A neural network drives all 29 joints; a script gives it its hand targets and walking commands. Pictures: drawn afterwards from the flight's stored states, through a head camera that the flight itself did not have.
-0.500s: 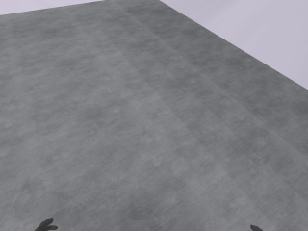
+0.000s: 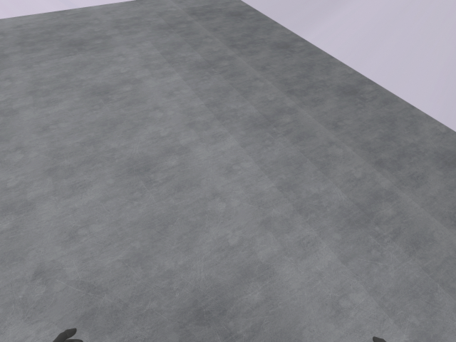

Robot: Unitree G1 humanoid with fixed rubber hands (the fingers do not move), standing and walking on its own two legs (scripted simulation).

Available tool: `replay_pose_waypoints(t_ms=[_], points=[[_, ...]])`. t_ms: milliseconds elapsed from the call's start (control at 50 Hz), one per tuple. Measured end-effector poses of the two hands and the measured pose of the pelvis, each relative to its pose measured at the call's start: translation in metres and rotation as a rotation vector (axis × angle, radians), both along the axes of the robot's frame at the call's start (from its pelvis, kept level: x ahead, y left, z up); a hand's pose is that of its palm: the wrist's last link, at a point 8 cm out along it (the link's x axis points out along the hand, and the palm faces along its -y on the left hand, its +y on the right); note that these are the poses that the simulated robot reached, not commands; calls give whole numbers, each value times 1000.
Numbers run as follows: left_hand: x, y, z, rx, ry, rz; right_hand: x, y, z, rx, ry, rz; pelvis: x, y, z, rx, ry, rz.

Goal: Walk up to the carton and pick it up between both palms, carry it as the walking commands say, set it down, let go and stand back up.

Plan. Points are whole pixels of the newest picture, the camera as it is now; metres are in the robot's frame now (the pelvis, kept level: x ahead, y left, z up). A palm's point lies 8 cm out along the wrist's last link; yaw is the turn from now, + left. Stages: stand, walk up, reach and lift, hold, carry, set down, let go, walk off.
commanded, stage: stand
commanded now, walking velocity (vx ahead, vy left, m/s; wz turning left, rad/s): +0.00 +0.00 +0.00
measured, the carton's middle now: out of the picture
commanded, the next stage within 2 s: walk up in 0.42 s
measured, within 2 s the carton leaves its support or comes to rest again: neither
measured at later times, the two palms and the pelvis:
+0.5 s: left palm out of the picture +0.09 +0.31 -0.11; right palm out of the picture +0.11 -0.30 -0.10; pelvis +0.01 +0.00 +0.00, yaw +0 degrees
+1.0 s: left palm out of the picture +0.01 +0.48 -0.10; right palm (321, 267) +0.28 -0.18 -0.06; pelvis +0.04 +0.09 -0.02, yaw +24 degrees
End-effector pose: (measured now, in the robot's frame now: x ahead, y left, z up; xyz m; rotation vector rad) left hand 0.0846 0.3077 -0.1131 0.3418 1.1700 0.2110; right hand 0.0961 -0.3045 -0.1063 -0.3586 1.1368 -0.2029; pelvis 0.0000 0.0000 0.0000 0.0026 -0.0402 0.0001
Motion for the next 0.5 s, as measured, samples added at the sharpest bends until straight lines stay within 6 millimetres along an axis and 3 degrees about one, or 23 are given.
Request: replay_pose_waypoints(t_ms=[500], points=[[6,3,1,1,-3,4,9,3,2,-2,-9,1,6,3,1,0,-1,1]])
